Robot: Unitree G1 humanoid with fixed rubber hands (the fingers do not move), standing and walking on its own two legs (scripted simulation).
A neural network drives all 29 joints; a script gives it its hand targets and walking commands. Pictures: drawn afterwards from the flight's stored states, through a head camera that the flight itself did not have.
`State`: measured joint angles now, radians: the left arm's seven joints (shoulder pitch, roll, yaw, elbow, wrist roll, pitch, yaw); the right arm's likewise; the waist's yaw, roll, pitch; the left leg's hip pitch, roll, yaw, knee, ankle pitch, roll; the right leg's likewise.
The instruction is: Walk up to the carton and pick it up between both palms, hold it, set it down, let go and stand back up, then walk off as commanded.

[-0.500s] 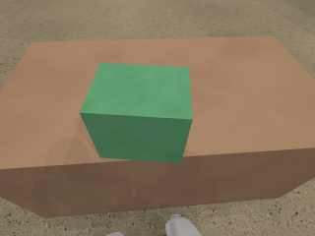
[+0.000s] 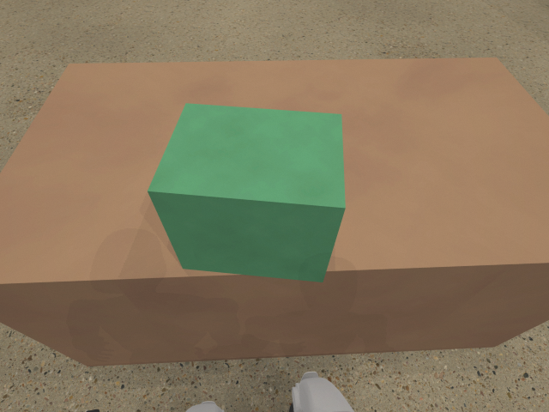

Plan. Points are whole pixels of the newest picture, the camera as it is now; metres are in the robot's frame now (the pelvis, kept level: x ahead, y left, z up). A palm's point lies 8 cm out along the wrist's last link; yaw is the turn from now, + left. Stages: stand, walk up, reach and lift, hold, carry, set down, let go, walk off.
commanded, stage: reach and lift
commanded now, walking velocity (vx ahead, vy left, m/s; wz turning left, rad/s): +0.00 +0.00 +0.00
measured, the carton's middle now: (257, 196) +0.47 +0.03 +0.02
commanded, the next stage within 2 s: none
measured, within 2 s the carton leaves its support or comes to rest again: neither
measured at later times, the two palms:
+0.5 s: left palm out of the picture +0.16 +0.31 -0.07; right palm out of the picture +0.11 -0.25 -0.10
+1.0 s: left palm (23, 382) +0.19 +0.33 -0.02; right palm out of the picture +0.14 -0.19 -0.08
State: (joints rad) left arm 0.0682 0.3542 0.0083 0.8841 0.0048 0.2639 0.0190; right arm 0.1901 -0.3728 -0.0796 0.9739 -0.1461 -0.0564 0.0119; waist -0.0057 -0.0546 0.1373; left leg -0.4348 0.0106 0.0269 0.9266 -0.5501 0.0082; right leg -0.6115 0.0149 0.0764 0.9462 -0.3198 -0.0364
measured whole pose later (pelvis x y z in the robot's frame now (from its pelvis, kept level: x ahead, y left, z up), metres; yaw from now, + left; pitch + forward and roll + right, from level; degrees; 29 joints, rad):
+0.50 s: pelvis -0.01 +0.04 +0.01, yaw +1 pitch +0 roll +0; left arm 0.03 0.29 0.01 0.52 -0.02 0.43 0.03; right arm 0.17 -0.30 -0.19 0.71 -0.17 -0.05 0.04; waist -0.01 0.04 0.15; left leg -0.48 0.01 0.02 0.90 -0.42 0.01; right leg -0.60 0.00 0.06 0.82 -0.24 -0.04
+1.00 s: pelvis -0.02 +0.09 +0.02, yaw +2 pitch +1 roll -3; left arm 0.03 0.24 0.01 0.37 -0.10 0.33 0.06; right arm 0.17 -0.30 -0.23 0.57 -0.10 -0.04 0.10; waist -0.01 0.14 0.14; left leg -0.48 -0.01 0.02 0.83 -0.38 0.05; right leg -0.53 -0.02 0.06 0.65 -0.18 -0.04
